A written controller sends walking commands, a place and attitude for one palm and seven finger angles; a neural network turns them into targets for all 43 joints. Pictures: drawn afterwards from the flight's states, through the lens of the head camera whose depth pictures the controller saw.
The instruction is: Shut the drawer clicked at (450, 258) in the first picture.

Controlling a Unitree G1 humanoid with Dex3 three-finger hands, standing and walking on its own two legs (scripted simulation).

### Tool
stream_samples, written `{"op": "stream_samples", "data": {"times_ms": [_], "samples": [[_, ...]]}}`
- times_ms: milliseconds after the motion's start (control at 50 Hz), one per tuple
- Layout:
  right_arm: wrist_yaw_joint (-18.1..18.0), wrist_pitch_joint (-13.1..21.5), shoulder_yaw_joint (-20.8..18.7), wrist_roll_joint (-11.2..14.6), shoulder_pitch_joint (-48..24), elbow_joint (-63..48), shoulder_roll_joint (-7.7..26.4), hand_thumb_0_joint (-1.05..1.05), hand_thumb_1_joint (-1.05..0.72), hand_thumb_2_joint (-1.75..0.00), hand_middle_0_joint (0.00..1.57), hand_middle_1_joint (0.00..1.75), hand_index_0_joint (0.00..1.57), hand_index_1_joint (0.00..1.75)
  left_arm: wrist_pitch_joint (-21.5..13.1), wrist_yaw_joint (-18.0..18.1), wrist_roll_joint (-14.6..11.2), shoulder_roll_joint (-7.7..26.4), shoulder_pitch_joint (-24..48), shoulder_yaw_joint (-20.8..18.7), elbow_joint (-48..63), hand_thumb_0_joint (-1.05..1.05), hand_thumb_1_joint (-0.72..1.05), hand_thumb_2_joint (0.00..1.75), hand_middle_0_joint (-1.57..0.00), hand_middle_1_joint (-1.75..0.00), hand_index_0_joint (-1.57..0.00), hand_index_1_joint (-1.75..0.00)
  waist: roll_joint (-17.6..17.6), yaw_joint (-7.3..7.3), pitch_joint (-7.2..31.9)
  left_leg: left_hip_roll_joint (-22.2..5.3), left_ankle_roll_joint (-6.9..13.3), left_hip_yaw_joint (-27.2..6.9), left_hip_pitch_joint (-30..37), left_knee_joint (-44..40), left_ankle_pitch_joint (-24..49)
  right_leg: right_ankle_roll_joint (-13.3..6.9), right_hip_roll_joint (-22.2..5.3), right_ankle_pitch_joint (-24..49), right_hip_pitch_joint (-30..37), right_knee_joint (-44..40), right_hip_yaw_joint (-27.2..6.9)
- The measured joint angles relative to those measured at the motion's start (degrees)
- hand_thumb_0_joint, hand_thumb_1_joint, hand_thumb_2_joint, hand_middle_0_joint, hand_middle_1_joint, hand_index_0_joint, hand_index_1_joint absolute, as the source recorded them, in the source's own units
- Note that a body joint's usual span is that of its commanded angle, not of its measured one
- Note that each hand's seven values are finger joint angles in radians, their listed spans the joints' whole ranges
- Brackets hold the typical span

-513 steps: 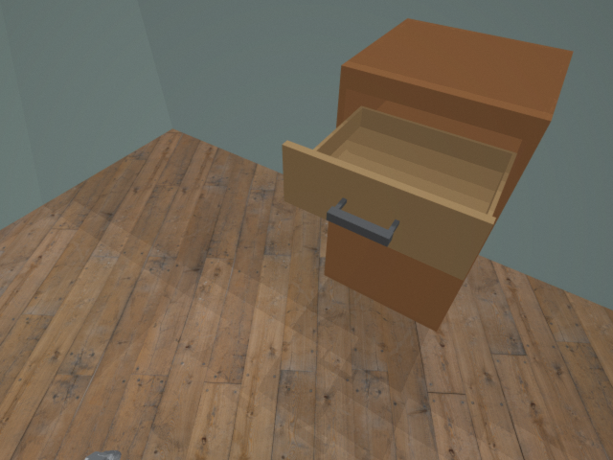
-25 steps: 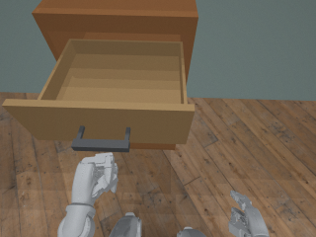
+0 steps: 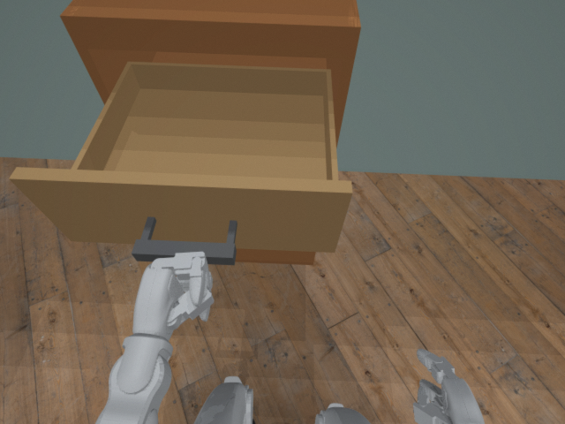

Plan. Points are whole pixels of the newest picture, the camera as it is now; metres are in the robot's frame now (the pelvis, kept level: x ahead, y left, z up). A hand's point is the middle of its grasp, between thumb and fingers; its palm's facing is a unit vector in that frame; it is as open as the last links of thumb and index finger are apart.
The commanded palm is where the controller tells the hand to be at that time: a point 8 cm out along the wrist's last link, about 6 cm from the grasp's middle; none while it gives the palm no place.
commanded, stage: push the drawer shut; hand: left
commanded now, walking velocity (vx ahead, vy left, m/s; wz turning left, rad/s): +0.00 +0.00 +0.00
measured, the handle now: (188, 239) +0.36 +0.15 +0.05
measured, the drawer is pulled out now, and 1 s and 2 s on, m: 0.29 0.16 0.02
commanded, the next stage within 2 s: none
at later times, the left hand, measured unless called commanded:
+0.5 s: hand (214, 248) +0.35 +0.11 +0.04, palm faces -0.05 -1.00 -0.03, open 3.0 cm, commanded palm +0.34 +0.16 +0.05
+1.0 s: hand (225, 210) +0.41 +0.10 +0.04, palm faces -0.01 -1.00 -0.04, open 3.1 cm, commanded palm +0.40 +0.15 +0.05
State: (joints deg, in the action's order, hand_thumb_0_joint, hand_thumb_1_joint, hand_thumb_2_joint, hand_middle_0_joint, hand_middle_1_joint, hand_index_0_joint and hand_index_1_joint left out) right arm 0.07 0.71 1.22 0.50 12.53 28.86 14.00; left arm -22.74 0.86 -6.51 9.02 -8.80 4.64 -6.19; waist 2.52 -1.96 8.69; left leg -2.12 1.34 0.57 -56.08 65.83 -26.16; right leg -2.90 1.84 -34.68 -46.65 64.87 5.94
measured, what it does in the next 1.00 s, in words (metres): stands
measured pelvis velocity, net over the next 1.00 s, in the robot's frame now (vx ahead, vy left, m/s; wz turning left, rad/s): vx -0.02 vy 0.01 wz -0.02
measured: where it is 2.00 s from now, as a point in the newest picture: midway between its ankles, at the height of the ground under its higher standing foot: outside the picture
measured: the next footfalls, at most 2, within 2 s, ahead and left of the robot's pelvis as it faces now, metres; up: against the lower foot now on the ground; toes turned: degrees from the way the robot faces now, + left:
none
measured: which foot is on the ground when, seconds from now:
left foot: down 0.00-1.00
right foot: down 0.00-1.00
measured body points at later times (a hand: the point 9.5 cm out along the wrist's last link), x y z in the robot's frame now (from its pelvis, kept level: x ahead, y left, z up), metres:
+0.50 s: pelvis -0.02 +0.01 +0.00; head +0.05 +0.02 +0.45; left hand +0.34 +0.16 +0.05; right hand +0.11 -0.24 -0.10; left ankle +0.05 +0.11 -0.65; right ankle -0.03 -0.09 -0.65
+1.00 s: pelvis -0.02 +0.01 +0.00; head +0.07 +0.02 +0.44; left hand +0.40 +0.16 +0.05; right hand +0.05 -0.24 -0.12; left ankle +0.05 +0.11 -0.65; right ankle -0.03 -0.09 -0.65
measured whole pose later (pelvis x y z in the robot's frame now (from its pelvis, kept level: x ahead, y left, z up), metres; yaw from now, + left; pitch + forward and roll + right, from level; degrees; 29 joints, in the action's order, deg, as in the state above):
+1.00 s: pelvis -0.02 +0.01 +0.00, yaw -1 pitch +18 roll -3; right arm 1.8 -1.6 0.5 -0.7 16.3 36.5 13.9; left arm -27.1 5.9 -3.7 9.2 30.9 -4.5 -46.5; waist 2.5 -5.9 7.8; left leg -2.3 2.6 1.9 -60.0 64.6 -23.3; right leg -1.8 1.8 -31.6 -51.4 64.4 4.7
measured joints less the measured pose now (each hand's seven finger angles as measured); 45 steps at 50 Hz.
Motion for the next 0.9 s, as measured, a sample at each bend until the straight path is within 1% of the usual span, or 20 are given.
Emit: {"op": "stream_samples", "data": {"times_ms": [100,200,460,620,760,900], "samples": [[-0.18,0.12,0.05,0.06,-0.49,1.38,0.01,0.01,-0.90,-0.89,0.21,0.30,0.20,0.30,-0.25,0.17,-0.11,0.30,3.87,-0.15,-3.20,-0.04,0.81,0.94,-1.40,-1.60,-1.40,-1.60,0.00,-0.05,-0.28,0.07,0.12,-0.22,-0.55,0.13,0.51,0.06,-0.05,0.42,-0.46,0.13,0.24],[-0.27,0.10,0.25,0.21,-0.88,2.50,-0.10,0.01,-0.90,-0.89,0.21,0.30,0.20,0.30,0.23,0.62,-0.17,0.42,8.60,-0.42,-7.23,-0.04,0.80,0.94,-1.40,-1.60,-1.40,-1.60,0.05,-0.24,-0.53,0.09,0.29,-0.28,-0.71,-0.06,1.13,0.21,-0.08,1.04,-0.61,-0.05,0.32],[0.12,-0.34,0.43,0.09,0.03,4.53,-0.07,0.01,-0.90,-0.89,0.21,0.30,0.20,0.30,0.40,2.35,0.26,0.11,21.72,-2.65,-20.06,-0.02,0.79,0.93,-1.40,-1.60,-1.40,-1.60,-0.12,-1.59,-0.85,0.12,0.88,0.28,-1.05,-1.11,2.47,0.78,-0.19,2.57,-1.23,-0.93,-0.21],[0.76,-1.11,-0.12,-0.30,1.70,5.64,0.24,0.01,-0.90,-0.89,0.21,0.30,0.20,0.30,-1.25,3.42,1.05,-0.43,27.35,-4.27,-26.57,-0.01,0.81,0.93,-1.40,-1.60,-1.40,-1.60,-0.13,-2.39,-0.78,0.13,1.25,0.88,-1.52,-1.48,2.66,1.16,-0.28,2.92,-1.95,-1.17,-0.81],[1.35,-1.85,-0.69,-0.75,2.69,6.59,0.29,0.01,-0.90,-0.89,0.21,0.30,0.20,0.30,-2.53,4.64,1.85,-0.76,31.94,-5.72,-31.40,-0.01,0.82,0.94,-1.40,-1.60,-1.40,-1.60,-0.04,-2.80,-0.87,0.13,1.42,1.25,-2.51,-1.31,2.69,1.31,-0.35,2.95,-3.15,-0.78,-1.17],[1.55,-2.24,-0.74,-1.00,3.34,7.26,-0.01,0.01,-0.90,-0.89,0.21,0.30,0.20,0.30,-3.62,5.03,2.42,-0.30,36.51,-7.50,-36.55,-0.01,0.84,0.95,-1.40,-1.60,-1.40,-1.60,-0.04,-3.43,-0.88,-0.01,1.35,1.31,-3.38,-1.22,2.78,1.24,-0.23,3.02,-4.13,-0.56,-1.27]]}}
